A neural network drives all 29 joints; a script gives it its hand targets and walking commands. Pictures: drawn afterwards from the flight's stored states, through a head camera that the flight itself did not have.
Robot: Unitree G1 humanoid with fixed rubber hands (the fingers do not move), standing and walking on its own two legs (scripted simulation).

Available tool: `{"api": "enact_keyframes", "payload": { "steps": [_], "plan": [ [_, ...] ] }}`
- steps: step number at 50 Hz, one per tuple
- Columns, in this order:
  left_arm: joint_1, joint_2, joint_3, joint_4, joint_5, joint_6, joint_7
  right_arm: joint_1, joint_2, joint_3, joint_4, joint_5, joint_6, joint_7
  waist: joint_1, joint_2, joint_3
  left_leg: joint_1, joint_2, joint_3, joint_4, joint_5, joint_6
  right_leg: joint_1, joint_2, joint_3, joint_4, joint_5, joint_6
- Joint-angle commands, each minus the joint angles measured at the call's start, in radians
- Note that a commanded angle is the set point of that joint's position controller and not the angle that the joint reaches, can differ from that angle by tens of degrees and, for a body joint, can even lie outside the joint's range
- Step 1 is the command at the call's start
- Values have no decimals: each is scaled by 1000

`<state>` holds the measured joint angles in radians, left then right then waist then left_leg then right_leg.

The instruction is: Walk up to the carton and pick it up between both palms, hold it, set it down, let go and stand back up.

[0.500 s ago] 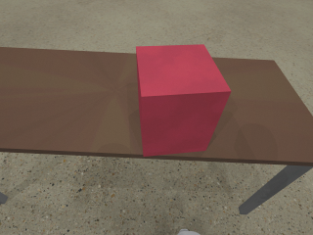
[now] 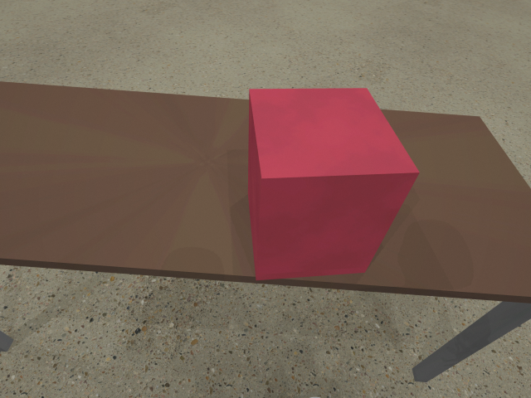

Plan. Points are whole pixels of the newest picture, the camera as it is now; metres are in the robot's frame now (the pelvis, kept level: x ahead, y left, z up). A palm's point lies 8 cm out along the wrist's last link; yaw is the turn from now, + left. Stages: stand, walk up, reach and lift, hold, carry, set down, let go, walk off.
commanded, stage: walk up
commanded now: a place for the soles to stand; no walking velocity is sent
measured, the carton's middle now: (310, 186) +0.45 -0.05 +0.08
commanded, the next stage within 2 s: reach and lift in 1.86 s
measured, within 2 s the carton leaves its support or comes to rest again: neither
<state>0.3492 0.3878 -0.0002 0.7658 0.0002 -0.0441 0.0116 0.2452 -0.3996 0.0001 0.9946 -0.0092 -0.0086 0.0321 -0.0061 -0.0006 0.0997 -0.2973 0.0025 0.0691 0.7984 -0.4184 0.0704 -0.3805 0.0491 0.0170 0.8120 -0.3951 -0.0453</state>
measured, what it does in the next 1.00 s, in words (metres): steps on the spot: right foot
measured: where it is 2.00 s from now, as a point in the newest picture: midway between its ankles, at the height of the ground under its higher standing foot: outside the picture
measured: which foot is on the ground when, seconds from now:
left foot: down 0.00-1.00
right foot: up 0.00-0.32, down 0.34-1.00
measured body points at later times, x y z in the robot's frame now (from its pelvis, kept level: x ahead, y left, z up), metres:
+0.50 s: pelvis +0.02 -0.01 +0.00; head +0.03 -0.01 +0.45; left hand +0.10 +0.29 -0.11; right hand +0.09 -0.32 -0.11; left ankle +0.01 +0.07 -0.70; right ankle +0.06 -0.13 -0.71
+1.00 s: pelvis +0.03 -0.02 +0.00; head +0.04 -0.01 +0.45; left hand +0.12 +0.29 -0.11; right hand +0.10 -0.33 -0.11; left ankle +0.02 +0.07 -0.71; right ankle +0.06 -0.14 -0.71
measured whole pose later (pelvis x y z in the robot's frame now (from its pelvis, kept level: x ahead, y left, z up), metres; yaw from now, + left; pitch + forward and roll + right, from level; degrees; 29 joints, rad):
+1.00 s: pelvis +0.03 -0.02 +0.00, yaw +0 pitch -3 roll -1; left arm 0.29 0.39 0.00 0.77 0.00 -0.05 0.03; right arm 0.20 -0.38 0.00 0.96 -0.01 -0.03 0.01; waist -0.01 0.00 0.09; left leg -0.30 0.01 0.07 0.78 -0.43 0.05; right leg -0.34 0.05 0.06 0.75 -0.35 0.00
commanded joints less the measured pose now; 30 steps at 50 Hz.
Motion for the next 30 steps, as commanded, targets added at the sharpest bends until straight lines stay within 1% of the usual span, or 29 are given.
{"api": "enact_keyframes", "payload": {
  "steps": [1,2,3,4,5,6,7,8,9,10,11,13,14,15,16,17,18,19,20,21,22,23,24,25,26,27,28,29,30],
  "plan": [
    [-44,220,77,24,5,-6,17,-41,-273,-115,-69,-12,-55,-40,-20,63,69,113,299,-483,-572,-77,-33,-291,-34,116,113,-19,15],
    [-14,210,77,33,3,-5,16,-50,-260,-116,-69,-12,-59,-44,-18,95,5,177,272,-402,-515,134,-55,-253,-42,106,90,-12,19],
    [-6,211,78,39,7,-4,16,-24,-248,-114,-73,-9,-58,-45,-31,103,-51,234,252,-359,-458,366,-79,-231,-29,89,88,-15,20],
    [-10,210,78,37,8,-1,21,10,-238,-114,-71,-5,-57,-46,-40,99,-84,295,253,-333,-399,590,-95,-221,-14,83,98,-31,17],
    [-14,201,75,29,3,-1,27,25,-233,-113,-74,-6,-53,-47,-39,109,-102,317,249,-298,-345,756,-98,-213,-19,75,95,-42,17],
    [-16,193,72,30,0,-1,34,40,-228,-114,-78,-6,-47,-50,-45,137,-103,324,243,-269,-311,880,-91,-214,-17,60,95,-44,13],
    [-20,198,73,22,0,1,40,45,-231,-120,-85,-3,-44,-53,-51,138,-114,340,251,-266,-291,918,-89,-205,-12,50,93,-51,12],
    [-29,198,73,22,-3,2,44,46,-234,-120,-86,-7,-40,-55,-53,138,-109,337,262,-273,-288,923,-70,-213,-16,29,82,-54,7],
    [-30,199,72,17,-3,2,47,50,-233,-121,-95,-7,-36,-57,-55,141,-104,324,263,-265,-283,930,-63,-207,-19,25,76,-53,2],
    [-30,193,75,16,-3,3,49,49,-235,-121,-99,-10,-34,-58,-57,129,-99,309,272,-272,-282,918,-49,-198,-24,13,58,-57,-1],
    [-39,190,73,11,-4,2,50,42,-233,-120,-103,-13,-33,-58,-55,149,-96,277,282,-280,-291,874,-26,-181,-31,7,44,-58,-7],
    [-26,193,75,13,-3,-5,49,9,-243,-118,-120,-16,-33,-54,-41,151,-96,206,303,-295,-297,761,21,-114,-53,-12,-8,-56,-14],
    [-17,196,77,14,3,-10,47,-27,-241,-116,-134,-15,-29,-51,-26,132,-98,150,291,-279,-286,678,33,-43,-54,-28,-74,-18,-20],
    [6,194,80,18,3,-20,46,-64,-234,-110,-145,-12,-26,-47,1,116,-91,71,259,-241,-257,581,25,47,-59,-9,-180,116,-32],
    [44,213,88,33,8,-31,46,-104,-217,-103,-166,-7,-24,-42,28,72,-125,-25,208,-194,-186,516,7,181,-72,56,-219,286,-50],
    [90,261,105,43,18,-41,49,-107,-189,-93,-178,-1,-23,-37,56,-9,-163,-155,131,-133,-28,425,-27,303,-169,271,-257,328,-103],
    [106,308,123,32,21,-53,51,-100,-153,-84,-191,-4,-16,-32,66,-108,-168,-240,16,-75,163,70,-61,301,-351,599,-389,214,-211],
    [24,324,113,9,17,-49,40,-93,-184,-91,-172,-1,-6,-36,33,-108,-108,-209,10,-116,209,-272,-44,173,-391,660,-451,62,-279],
    [-26,332,118,6,25,-44,35,-84,-198,-96,-158,-8,-6,-34,24,-137,-40,-241,13,-131,233,-283,-38,112,-394,676,-488,-95,-283],
    [-52,328,121,4,27,-40,35,-68,-214,-101,-152,-14,-7,-29,18,-134,10,-253,43,-140,208,-240,-33,78,-373,652,-501,-195,-269],
    [-82,307,113,-4,29,-37,34,-58,-215,-104,-134,-12,-10,-25,10,-127,52,-225,52,-134,155,-207,-31,22,-337,596,-509,-230,-241],
    [-98,290,106,-8,29,-34,30,-25,-213,-105,-119,-8,-13,-18,-1,-136,50,-166,57,-125,92,-167,-31,-16,-314,550,-507,-223,-213],
    [-108,281,100,-7,27,-31,25,4,-201,-106,-109,-5,-17,-14,-16,-146,27,-81,47,-110,-6,-125,-26,-47,-282,493,-483,-196,-189],
    [-146,277,94,-21,27,-26,21,37,-197,-107,-98,-3,-23,-13,-46,-134,-6,34,36,-84,-113,-52,-21,-98,-254,428,-434,-168,-167],
    [-174,242,82,-30,24,-22,18,60,-191,-109,-87,-7,-31,-16,-70,-84,-32,140,25,-89,-223,-9,-13,-157,-206,348,-367,-142,-129],
    [-161,189,71,-37,19,-20,15,94,-220,-117,-78,-18,-40,-26,-82,45,-59,207,124,-263,-405,-85,10,-210,-137,242,-191,-64,-76],
    [-137,142,56,-22,11,-16,15,46,-283,-124,-87,-31,-53,-37,-62,164,-34,157,290,-546,-556,-216,54,-252,4,128,9,-47,-12],
    [-114,195,65,6,16,-12,22,-42,-308,-122,-109,-31,-58,-38,-38,102,2,65,388,-607,-591,-267,92,-229,-9,76,61,-126,11],
    [-99,236,77,14,16,-10,19,-74,-301,-119,-108,-25,-60,-35,-26,56,23,32,380,-565,-569,-245,123,-187,-34,82,94,-121,7]
  ]
}}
